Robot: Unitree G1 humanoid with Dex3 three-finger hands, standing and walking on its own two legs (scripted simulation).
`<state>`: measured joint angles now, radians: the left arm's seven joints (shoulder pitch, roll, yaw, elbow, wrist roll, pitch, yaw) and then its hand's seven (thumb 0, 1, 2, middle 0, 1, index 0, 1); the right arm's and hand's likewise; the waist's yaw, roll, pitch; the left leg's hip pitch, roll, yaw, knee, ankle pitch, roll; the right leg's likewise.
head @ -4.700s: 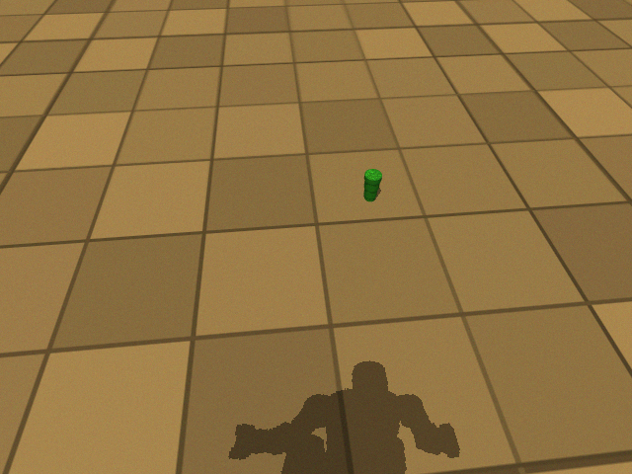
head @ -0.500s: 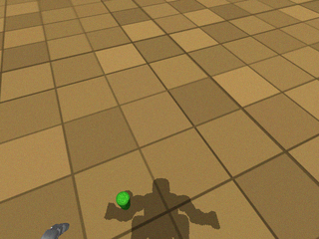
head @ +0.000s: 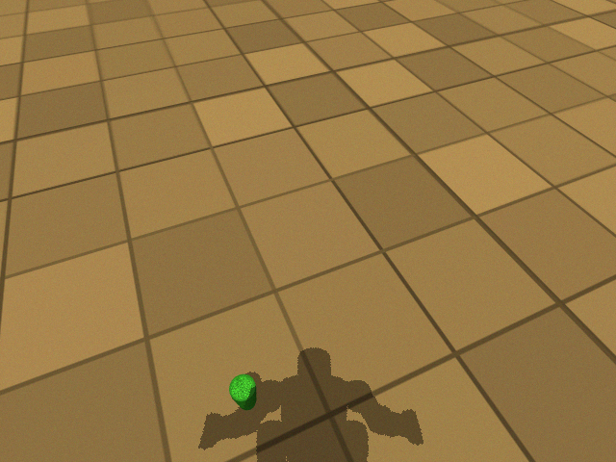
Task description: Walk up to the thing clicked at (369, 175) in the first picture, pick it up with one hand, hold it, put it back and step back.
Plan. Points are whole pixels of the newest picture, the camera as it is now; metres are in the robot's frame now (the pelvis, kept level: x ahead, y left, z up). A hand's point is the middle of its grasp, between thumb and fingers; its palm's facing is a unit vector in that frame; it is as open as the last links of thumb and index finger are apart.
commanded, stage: walk up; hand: left
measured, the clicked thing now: (245, 394) +0.40 +0.20 -0.71
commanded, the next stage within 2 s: stand in 0.12 s
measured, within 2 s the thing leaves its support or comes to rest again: neither
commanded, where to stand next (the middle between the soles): +0.05 +0.00 m, yaw -1 degrees
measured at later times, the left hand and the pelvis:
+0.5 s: hand out of the picture +0.10 +0.25 -0.16, palm faces -0.01 -0.94 -0.33, open 7.4 cm; pelvis +0.02 +0.00 +0.00, yaw +1 degrees
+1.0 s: hand out of the picture +0.10 +0.25 -0.16, palm faces +0.00 -0.94 -0.34, open 7.4 cm; pelvis +0.03 -0.01 +0.00, yaw +1 degrees
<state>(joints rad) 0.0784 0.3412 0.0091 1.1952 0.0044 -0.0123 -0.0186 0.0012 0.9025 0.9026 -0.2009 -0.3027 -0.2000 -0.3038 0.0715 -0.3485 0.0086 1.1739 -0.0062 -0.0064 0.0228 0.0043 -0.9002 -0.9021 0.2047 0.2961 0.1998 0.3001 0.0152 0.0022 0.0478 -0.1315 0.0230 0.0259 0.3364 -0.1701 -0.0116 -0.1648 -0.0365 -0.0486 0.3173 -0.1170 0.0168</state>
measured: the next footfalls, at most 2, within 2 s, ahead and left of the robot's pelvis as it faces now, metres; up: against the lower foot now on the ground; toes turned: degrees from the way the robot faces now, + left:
none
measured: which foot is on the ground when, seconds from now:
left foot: down 0.00-1.00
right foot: down 0.00-1.00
